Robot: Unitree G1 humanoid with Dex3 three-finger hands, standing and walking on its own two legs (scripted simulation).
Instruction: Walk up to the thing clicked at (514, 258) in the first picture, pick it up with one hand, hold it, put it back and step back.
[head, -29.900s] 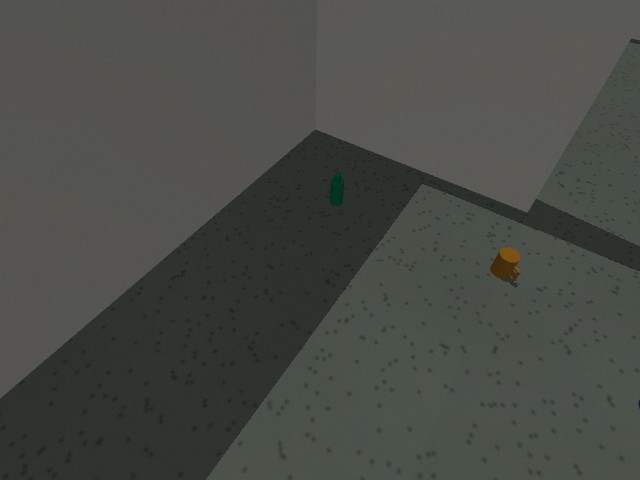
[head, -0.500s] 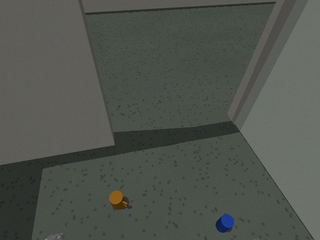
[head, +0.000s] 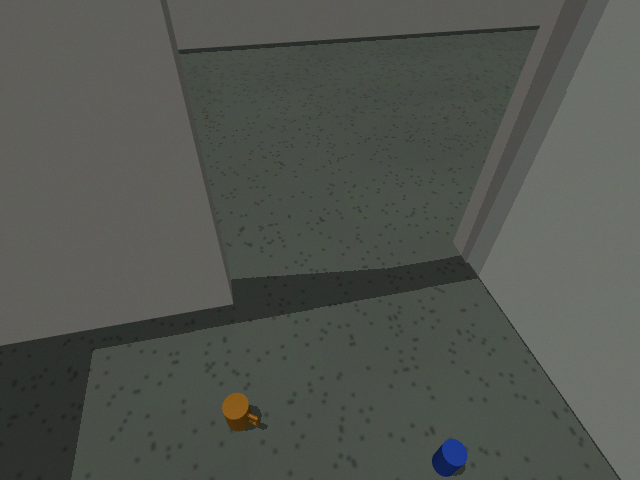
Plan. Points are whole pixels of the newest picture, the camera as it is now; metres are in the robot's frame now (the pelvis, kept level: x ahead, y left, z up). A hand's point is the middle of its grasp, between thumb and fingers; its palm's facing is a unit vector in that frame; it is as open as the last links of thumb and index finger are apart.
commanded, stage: stand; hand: left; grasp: from above
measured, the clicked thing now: (242, 414) +0.44 +0.23 -0.73
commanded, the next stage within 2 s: step back in 1.66 s
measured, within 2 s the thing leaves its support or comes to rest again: neither
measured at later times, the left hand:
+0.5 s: hand out of the picture +0.07 +0.23 -0.16, palm faces +0.02 -0.95 -0.32, open 7.4 cm
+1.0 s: hand out of the picture +0.10 +0.23 -0.15, palm faces +0.02 -0.94 -0.33, open 7.4 cm
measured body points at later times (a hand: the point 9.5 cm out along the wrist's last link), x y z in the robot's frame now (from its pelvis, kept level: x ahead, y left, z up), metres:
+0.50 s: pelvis +0.02 -0.01 +0.00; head +0.02 -0.01 +0.45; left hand +0.07 +0.28 -0.14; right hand +0.08 -0.30 -0.14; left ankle +0.03 +0.12 -0.74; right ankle +0.00 -0.14 -0.74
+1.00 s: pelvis +0.03 -0.01 +0.00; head +0.03 -0.01 +0.45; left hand +0.10 +0.28 -0.13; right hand +0.10 -0.31 -0.13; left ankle +0.03 +0.12 -0.74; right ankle +0.00 -0.14 -0.74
